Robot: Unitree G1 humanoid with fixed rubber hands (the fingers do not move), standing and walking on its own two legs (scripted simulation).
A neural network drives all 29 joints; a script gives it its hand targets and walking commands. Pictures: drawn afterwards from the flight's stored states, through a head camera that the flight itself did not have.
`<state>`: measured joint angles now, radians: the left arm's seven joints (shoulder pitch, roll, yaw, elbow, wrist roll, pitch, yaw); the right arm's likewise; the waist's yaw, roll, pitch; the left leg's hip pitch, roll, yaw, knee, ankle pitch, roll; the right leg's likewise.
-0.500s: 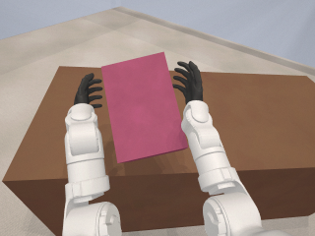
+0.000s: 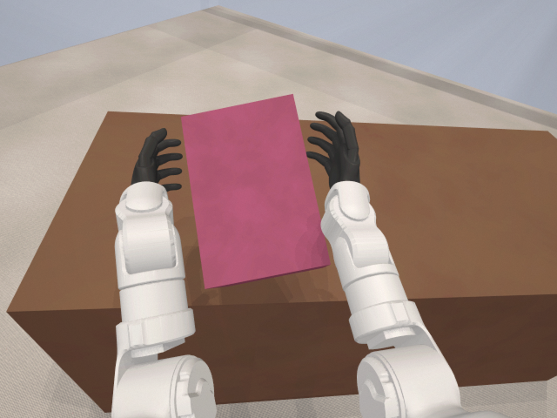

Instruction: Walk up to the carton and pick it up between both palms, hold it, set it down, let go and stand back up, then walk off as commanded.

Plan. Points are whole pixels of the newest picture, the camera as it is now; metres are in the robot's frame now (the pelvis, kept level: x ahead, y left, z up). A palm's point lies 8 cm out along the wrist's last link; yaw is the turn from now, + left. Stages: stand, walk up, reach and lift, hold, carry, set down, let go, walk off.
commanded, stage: hold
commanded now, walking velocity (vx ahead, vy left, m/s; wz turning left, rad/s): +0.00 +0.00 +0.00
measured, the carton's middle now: (257, 198) +0.41 -0.01 +0.10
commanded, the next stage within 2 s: none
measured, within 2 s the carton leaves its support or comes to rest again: neither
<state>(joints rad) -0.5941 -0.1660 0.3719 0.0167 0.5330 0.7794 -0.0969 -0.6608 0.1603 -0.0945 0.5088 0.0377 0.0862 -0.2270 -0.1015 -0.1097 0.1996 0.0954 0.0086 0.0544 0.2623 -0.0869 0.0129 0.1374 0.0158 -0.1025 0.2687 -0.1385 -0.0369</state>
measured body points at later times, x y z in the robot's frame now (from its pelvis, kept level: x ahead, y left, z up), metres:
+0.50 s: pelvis +0.00 +0.01 +0.00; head -0.02 +0.04 +0.45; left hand +0.38 +0.14 +0.16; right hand +0.38 -0.11 +0.19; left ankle +0.06 +0.11 -0.75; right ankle +0.03 -0.09 -0.75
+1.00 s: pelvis -0.01 +0.01 +0.00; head -0.04 +0.04 +0.44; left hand +0.36 +0.14 +0.17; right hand +0.36 -0.12 +0.20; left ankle +0.06 +0.11 -0.75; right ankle +0.03 -0.09 -0.75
